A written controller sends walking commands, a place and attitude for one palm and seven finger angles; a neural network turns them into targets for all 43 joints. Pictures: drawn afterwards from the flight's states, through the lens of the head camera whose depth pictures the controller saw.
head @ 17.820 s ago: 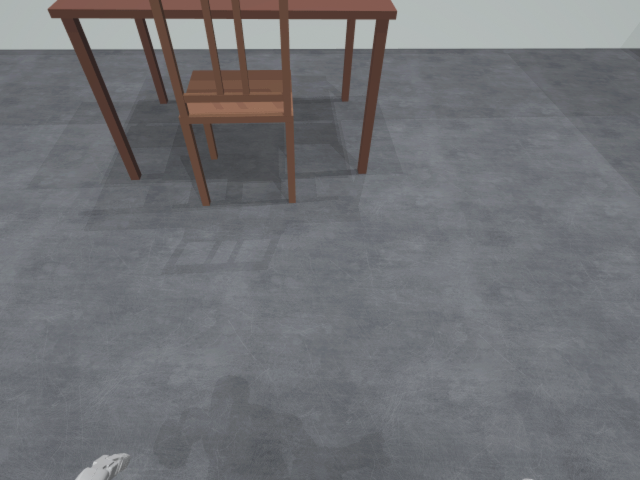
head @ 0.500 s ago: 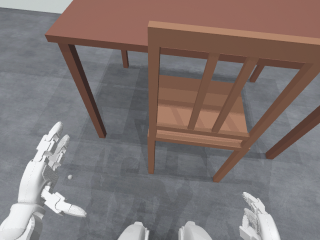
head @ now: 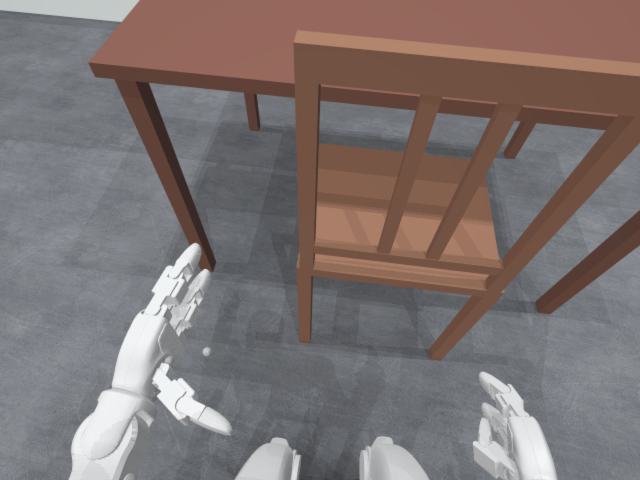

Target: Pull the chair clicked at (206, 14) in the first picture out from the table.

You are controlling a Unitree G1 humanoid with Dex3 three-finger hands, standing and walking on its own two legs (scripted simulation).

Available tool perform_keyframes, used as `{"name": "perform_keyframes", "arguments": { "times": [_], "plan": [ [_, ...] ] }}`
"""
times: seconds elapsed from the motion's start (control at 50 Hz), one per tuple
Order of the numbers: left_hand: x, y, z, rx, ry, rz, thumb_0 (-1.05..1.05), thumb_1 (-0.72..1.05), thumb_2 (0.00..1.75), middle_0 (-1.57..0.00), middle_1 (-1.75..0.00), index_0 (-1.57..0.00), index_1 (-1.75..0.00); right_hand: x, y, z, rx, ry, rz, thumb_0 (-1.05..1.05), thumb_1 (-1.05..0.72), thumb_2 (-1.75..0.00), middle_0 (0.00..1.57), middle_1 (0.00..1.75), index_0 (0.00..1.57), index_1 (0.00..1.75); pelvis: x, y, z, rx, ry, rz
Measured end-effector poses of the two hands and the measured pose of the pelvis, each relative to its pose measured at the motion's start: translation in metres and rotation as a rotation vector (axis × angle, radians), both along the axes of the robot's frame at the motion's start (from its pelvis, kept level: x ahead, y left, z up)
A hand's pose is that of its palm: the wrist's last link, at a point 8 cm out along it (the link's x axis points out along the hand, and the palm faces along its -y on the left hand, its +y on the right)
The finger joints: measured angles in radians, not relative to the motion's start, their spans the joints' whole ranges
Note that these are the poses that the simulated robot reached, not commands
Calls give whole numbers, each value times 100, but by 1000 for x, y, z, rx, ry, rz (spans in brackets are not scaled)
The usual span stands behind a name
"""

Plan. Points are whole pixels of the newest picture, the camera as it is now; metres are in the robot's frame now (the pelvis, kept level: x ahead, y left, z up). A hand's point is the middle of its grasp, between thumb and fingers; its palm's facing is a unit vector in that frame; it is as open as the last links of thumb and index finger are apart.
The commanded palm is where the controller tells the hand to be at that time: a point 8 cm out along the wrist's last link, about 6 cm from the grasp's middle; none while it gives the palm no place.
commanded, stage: aim the fingers beside a spindle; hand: left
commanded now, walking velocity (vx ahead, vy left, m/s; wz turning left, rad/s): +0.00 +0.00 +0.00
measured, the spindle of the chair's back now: (402, 189) +0.52 -0.10 +0.03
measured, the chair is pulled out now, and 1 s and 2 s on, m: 0.00 0.00 0.00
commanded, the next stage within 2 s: none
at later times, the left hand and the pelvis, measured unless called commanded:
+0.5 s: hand (300, 320) +0.30 +0.04 +0.03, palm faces -0.13 -0.99 +0.00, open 16.9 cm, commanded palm +0.29 +0.10 +0.03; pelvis +0.00 -0.02 -0.02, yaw +0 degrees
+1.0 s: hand (374, 302) +0.34 -0.05 +0.01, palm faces -0.18 -0.98 +0.01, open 16.9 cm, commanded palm +0.34 +0.00 +0.01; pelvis +0.00 -0.03 -0.03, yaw +0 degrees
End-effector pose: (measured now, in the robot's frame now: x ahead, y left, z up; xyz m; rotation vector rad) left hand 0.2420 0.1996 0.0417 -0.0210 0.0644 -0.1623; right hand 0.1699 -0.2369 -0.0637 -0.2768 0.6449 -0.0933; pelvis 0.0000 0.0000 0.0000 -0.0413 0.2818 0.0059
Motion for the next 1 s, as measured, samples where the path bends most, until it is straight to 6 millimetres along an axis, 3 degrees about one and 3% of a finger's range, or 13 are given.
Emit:
{"name": "perform_keyframes", "arguments": {
  "times": [0.14, 0.28, 0.38, 0.6, 0.84, 1.0],
  "plan": [
    [15, -21, 6, 19, -48, 51, -1, -49, 30, -6, -8, -6, -8, -3, -2, -9, 29, 29, -4, 1, -90, -90, 20, 30, 21, 30, 2, -4, -4, 13, 17, -10],
    [23, -53, -9, 19, -5, 26, -1, -49, 30, -6, -8, -6, -8, -3, -2, -24, 55, 73, 2, 1, -90, -90, 20, 30, 21, 30, 2, -8, -10, 20, 36, -10],
    [31, -79, -8, 11, -29, 2, -1, -49, 30, -6, -8, -6, -8, -3, -5, -31, 68, 88, -5, 1, -90, -90, 20, 30, 21, 30, 3, -12, -13, 28, 43, -12],
    [50, -118, -19, 23, -14, 9, -1, -49, 30, -6, -8, -6, -8, -9, -17, -43, 88, 140, -14, 1, -90, -90, 20, 30, 20, 30, 2, -24, -18, 44, 59, -15],
    [78, -162, -24, 15, -50, 0, -1, -49, 30, -6, -8, -6, -8, -27, -30, -59, 94, 216, -39, 1, -91, -90, 20, 30, 20, 30, -1, -32, -24, 57, 88, -19],
    [86, -191, -32, 13, -31, -19, -1, -49, 30, -6, -8, -6, -8, -43, -32, -68, 111, 272, -60, 1, -91, -90, 20, 30, 20, 30, -3, -33, -26, 62, 103, -21]
  ]
}}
